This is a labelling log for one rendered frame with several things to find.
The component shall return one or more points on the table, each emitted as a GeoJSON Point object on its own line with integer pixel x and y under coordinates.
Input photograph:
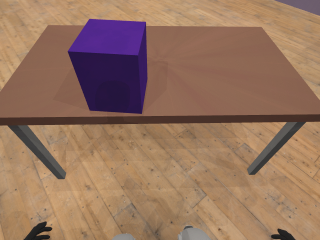
{"type": "Point", "coordinates": [195, 74]}

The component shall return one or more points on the robot left hand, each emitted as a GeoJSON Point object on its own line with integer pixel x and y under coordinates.
{"type": "Point", "coordinates": [37, 230]}

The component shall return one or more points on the robot right hand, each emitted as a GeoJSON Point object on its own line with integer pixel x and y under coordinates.
{"type": "Point", "coordinates": [283, 235]}

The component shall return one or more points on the robot right thigh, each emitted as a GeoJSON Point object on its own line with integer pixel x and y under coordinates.
{"type": "Point", "coordinates": [193, 234]}

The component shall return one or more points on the carton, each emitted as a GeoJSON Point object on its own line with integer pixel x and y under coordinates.
{"type": "Point", "coordinates": [110, 61]}

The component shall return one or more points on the robot right shin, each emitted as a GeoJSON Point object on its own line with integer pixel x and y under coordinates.
{"type": "Point", "coordinates": [188, 226]}

